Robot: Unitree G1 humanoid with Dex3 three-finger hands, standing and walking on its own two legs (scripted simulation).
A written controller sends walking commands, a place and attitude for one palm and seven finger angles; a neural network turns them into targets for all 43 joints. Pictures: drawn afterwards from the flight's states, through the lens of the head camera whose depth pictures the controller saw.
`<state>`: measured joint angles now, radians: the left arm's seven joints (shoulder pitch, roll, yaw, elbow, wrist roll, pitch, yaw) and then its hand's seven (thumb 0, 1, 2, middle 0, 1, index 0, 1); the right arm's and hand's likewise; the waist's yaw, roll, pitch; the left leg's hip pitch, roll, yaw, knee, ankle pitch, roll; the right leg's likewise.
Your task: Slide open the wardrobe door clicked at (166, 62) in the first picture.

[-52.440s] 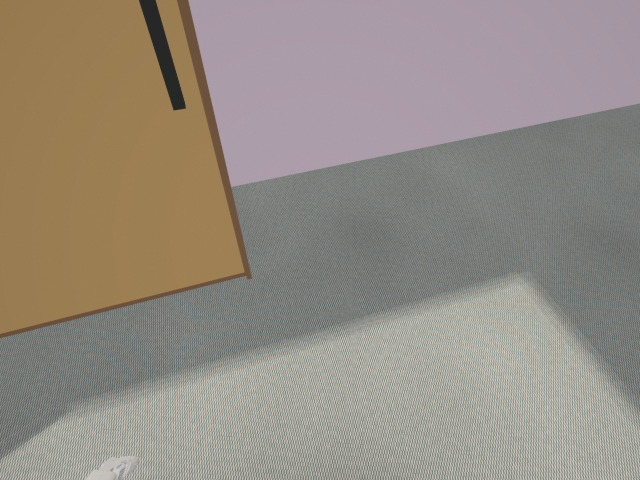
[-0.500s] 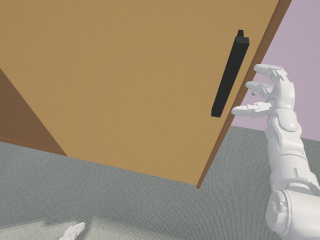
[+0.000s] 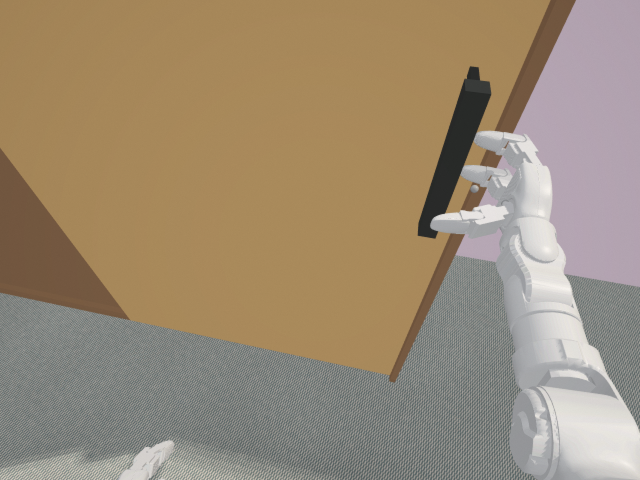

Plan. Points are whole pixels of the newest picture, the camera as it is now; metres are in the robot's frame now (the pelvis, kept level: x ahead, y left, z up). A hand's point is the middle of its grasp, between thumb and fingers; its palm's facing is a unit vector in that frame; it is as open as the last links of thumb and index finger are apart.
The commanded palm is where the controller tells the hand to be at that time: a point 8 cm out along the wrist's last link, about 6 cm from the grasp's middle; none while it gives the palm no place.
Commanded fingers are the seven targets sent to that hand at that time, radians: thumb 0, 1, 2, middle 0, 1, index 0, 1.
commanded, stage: feel for the door with the fingertips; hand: right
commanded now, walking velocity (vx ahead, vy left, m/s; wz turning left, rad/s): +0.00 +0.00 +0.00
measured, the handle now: (447, 161) +0.51 -0.12 +0.14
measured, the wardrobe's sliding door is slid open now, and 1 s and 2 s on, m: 0.00 0.00 0.00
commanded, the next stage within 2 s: slide the fingers in behind the handle in 0.20 s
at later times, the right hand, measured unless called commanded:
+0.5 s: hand (473, 182) +0.46 -0.14 +0.15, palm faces +0.12 +0.99 +0.03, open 13.8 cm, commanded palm +0.42 -0.19 +0.15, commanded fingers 0.00 0.50 -0.30 0.30 1.20 0.30 1.20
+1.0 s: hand (464, 184) +0.45 -0.13 +0.15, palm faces +0.10 +0.99 +0.03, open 14.0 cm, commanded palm +0.42 -0.17 +0.15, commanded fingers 0.00 0.50 -0.30 0.30 1.20 0.30 1.20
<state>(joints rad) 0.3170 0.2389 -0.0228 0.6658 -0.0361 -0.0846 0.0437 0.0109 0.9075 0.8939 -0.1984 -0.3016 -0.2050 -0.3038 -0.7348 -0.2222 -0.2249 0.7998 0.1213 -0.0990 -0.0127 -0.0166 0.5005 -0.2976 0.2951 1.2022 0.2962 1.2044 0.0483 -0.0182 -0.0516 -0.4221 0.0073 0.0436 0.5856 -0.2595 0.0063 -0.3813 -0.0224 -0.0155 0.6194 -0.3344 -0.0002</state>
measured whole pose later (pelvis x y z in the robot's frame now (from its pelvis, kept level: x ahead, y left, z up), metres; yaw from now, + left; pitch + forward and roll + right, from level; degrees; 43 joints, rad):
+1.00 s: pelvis +0.00 +0.00 +0.00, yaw +0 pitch +6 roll +0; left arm 0.32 0.24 -0.02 0.67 -0.03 -0.09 0.03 0.01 0.91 0.89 -0.20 -0.30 -0.21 -0.30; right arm -0.77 -0.20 -0.22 0.86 0.11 -0.15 -0.05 -0.02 0.50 -0.30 0.30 1.20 0.30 1.20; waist 0.05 -0.02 -0.06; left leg -0.44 0.01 0.03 0.59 -0.25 0.00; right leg -0.40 -0.02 -0.02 0.62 -0.33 0.00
